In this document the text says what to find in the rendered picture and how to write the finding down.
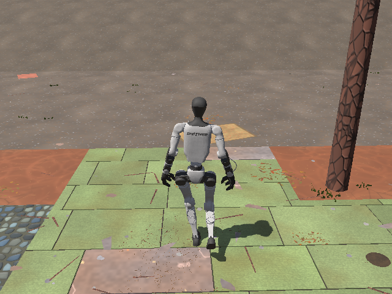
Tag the humanoid robot head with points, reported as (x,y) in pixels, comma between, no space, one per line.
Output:
(198,107)

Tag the right robot upper arm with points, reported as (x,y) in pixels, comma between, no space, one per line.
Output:
(217,131)

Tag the robot right thigh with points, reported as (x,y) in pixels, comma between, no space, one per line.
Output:
(210,185)

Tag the right robot hand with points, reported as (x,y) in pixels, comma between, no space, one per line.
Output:
(231,181)

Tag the left robot forearm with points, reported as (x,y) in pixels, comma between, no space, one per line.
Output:
(168,163)

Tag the left robot upper arm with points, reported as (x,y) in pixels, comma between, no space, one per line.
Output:
(178,128)

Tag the left robot hand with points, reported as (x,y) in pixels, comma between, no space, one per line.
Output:
(167,177)

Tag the right robot forearm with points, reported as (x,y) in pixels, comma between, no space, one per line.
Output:
(227,165)

